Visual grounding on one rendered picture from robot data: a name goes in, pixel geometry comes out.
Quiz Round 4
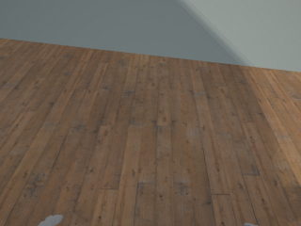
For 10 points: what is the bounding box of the robot left hand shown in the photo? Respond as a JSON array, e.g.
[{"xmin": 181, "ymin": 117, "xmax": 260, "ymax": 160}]
[{"xmin": 38, "ymin": 215, "xmax": 63, "ymax": 226}]

